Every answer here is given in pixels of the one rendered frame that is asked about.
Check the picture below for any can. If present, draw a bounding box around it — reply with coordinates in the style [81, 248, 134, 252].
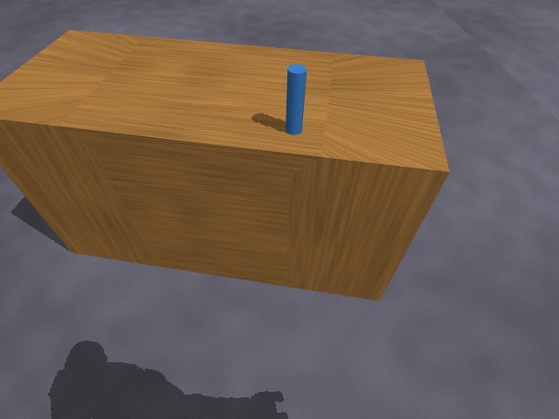
[286, 64, 307, 135]

